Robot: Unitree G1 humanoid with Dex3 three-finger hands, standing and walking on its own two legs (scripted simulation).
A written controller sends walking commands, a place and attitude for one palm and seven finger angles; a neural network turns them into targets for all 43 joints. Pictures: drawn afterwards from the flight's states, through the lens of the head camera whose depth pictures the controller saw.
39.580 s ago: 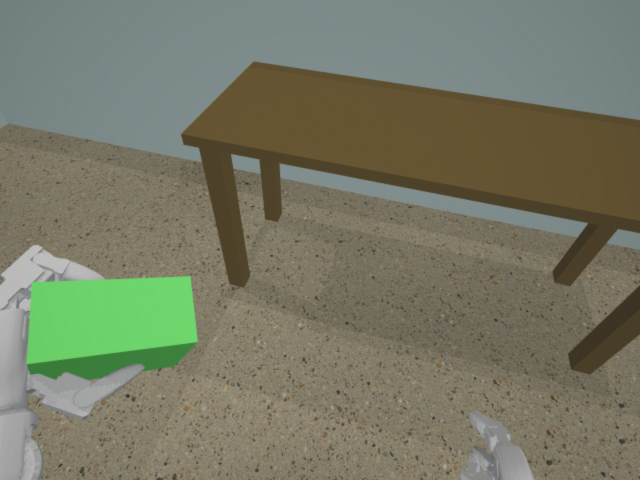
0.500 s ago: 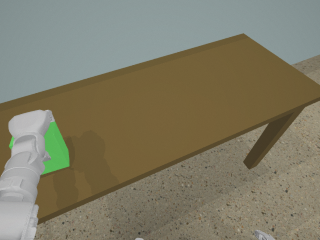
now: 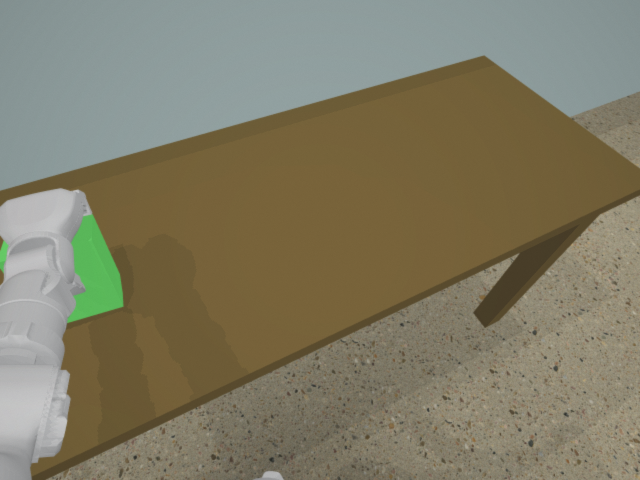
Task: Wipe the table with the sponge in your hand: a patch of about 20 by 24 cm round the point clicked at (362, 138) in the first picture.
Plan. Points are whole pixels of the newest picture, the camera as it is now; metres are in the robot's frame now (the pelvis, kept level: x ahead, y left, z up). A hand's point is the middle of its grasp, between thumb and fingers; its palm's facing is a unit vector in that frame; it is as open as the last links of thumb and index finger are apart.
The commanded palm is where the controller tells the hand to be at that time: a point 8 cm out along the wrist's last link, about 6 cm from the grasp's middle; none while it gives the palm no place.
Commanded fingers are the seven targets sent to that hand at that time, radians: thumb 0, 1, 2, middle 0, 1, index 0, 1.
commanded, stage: slide across to the middle lane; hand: left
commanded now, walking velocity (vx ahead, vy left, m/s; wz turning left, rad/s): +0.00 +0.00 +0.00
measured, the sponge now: (74, 282) +0.38 +0.36 -0.02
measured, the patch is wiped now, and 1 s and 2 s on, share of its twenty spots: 0.25 0.25 0.50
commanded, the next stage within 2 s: wipe back along the middle lane in 0.66 s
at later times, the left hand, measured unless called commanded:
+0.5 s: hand (81, 229) +0.42 +0.34 +0.04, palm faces -0.12 +0.04 -0.99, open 10.7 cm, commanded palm +0.42 +0.28 +0.09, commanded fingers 0.00 0.10 1.30 -1.20 -1.60 -1.20 -1.60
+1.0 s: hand (128, 227) +0.43 +0.28 +0.04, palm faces -0.08 +0.00 -1.00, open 10.7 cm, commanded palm +0.40 +0.25 +0.08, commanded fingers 0.00 0.10 1.30 -1.20 -1.60 -1.20 -1.60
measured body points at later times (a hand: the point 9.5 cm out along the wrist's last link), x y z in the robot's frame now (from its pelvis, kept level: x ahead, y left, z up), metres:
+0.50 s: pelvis +0.02 +0.02 +0.01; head +0.08 +0.02 +0.46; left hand +0.43 +0.33 +0.10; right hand +0.13 -0.23 -0.12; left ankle +0.03 +0.10 -0.71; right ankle +0.02 -0.11 -0.71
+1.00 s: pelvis +0.05 +0.00 +0.02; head +0.08 -0.01 +0.47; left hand +0.43 +0.27 +0.09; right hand +0.17 -0.26 -0.11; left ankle +0.03 +0.10 -0.71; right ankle +0.02 -0.11 -0.71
